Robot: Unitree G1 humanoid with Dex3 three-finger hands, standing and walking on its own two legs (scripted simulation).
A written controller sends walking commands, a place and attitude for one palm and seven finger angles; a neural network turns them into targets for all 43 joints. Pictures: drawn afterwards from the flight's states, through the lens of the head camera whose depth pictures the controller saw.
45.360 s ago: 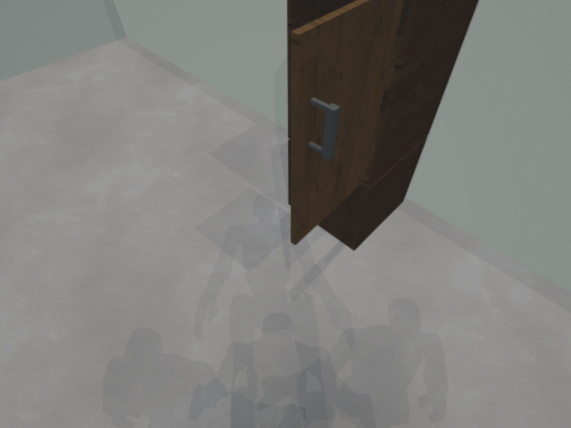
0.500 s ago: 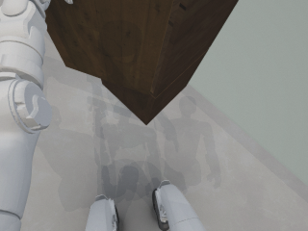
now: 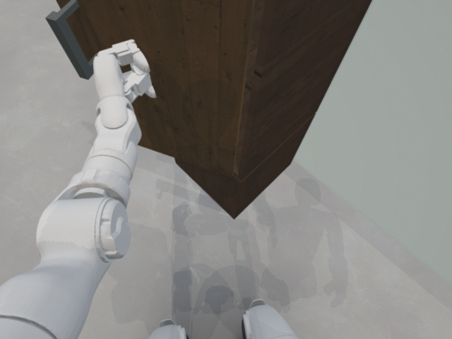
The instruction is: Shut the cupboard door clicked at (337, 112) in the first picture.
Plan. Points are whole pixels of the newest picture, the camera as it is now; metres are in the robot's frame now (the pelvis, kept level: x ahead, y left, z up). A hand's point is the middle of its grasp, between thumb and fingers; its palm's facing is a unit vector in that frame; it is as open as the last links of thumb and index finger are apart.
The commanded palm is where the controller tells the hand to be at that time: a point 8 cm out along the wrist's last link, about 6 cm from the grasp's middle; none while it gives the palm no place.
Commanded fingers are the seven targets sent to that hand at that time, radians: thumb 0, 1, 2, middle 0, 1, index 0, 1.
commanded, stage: pull the fist back off the door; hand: left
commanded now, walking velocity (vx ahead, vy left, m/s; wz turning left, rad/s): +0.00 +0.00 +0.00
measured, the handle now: (79, 41) +0.65 +0.18 +0.10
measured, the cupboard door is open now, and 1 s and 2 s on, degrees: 25 25 25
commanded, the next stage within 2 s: draw the hand back to the body in 0.26 s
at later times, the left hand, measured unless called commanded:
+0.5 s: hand (139, 93) +0.50 +0.07 +0.12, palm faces +0.10 -1.00 -0.01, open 3.1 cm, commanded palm +0.44 +0.14 +0.12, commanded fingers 0.00 0.90 0.90 -1.30 -1.50 -1.30 -1.50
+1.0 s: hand (46, 179) +0.34 +0.17 +0.16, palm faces +0.14 -0.98 -0.17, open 3.1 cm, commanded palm +0.29 +0.22 +0.17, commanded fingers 0.00 0.90 0.90 -0.97 -1.14 -0.97 -1.14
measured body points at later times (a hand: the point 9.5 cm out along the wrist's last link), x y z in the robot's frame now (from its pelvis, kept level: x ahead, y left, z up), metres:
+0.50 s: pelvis -0.01 +0.00 +0.01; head +0.09 -0.02 +0.45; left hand +0.49 +0.13 +0.12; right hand +0.04 -0.26 -0.12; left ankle -0.01 +0.13 -0.69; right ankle +0.01 -0.13 -0.69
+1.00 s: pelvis +0.00 +0.00 +0.04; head +0.00 -0.02 +0.49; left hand +0.33 +0.22 +0.17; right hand +0.17 -0.24 -0.05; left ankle -0.01 +0.13 -0.69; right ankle +0.01 -0.13 -0.69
